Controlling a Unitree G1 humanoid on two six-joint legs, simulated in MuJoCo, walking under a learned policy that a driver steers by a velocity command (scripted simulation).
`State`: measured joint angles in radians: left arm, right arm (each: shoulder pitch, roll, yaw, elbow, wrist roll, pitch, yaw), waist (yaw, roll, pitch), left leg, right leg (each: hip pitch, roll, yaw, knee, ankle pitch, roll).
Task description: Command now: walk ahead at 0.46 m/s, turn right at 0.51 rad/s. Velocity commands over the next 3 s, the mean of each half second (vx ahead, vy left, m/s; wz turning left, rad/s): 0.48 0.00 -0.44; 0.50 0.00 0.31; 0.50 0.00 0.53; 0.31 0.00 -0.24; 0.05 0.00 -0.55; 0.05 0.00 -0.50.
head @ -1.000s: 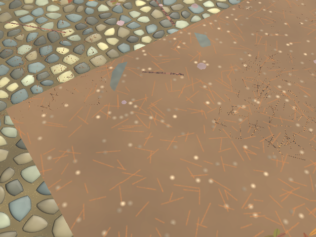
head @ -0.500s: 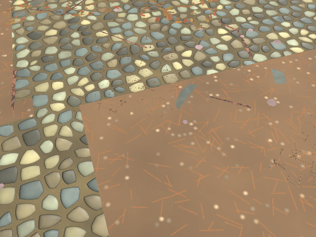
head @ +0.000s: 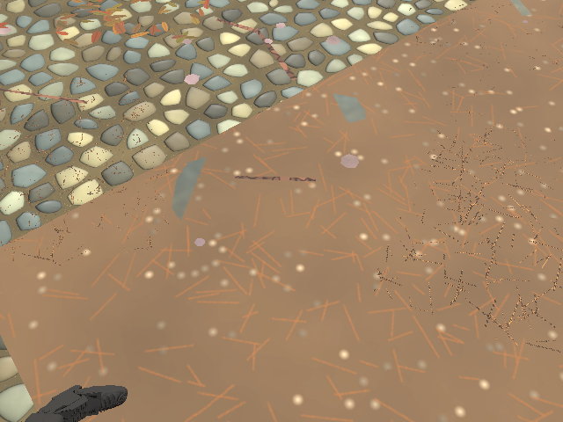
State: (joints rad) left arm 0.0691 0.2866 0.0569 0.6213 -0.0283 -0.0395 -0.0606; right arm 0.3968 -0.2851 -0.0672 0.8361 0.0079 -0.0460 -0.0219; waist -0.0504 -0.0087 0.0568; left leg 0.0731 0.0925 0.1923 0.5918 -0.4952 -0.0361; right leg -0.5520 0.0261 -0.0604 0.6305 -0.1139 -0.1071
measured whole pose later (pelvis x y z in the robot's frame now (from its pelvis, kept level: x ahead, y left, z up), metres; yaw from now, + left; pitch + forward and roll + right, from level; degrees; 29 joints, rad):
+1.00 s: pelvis +0.55 -0.05 +0.02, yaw +0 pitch +2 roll -1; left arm 0.05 0.27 0.04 0.63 0.00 -0.11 -0.02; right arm 0.42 -0.30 -0.06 0.77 0.03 -0.03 -0.02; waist -0.08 0.02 0.00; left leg -0.21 -0.06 -0.18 0.84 -0.50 0.03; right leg -0.41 0.04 0.03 0.52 -0.15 -0.02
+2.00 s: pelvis +1.03 +0.06 +0.01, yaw +6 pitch +2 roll +2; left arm 0.15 0.28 0.06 0.69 0.01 -0.05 -0.04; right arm 0.18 -0.29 -0.06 0.76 -0.01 -0.01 -0.04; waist -0.01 -0.01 0.06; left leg -0.22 -0.03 0.11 0.89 -0.54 -0.01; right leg -0.50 0.03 -0.02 0.59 -0.12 -0.08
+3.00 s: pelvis +1.09 +0.08 +0.04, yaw -27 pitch +2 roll +1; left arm 0.25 0.26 0.05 0.64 0.00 0.00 0.01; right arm 0.20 -0.33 -0.09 0.76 0.01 -0.01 0.00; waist 0.00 0.05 0.01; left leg -0.52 0.06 0.02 1.04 -0.33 -0.04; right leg -0.21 0.03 0.02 0.42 -0.24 -0.05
